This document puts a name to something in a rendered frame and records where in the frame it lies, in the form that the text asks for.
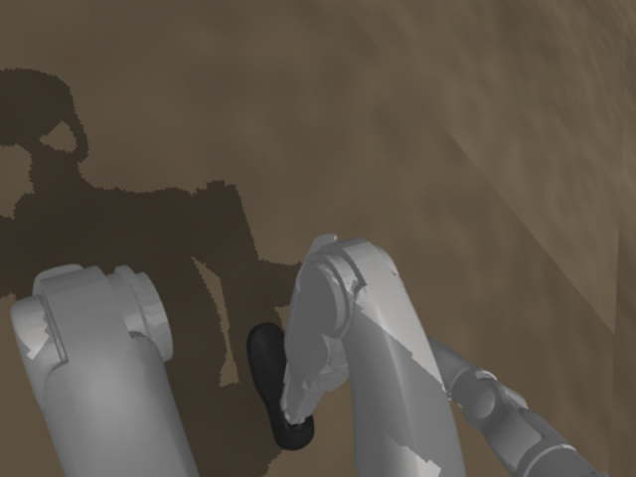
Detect right robot foot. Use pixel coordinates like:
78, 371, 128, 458
246, 323, 314, 450

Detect right robot hand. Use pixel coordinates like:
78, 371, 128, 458
426, 337, 477, 400

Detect right robot arm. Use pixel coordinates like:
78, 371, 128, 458
451, 368, 610, 477

